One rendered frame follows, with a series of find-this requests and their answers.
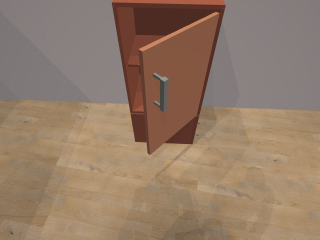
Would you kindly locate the cupboard door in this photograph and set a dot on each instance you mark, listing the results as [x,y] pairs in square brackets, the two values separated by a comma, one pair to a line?
[182,57]

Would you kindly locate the handle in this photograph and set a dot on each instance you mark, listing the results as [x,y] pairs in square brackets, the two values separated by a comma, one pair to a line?
[164,85]

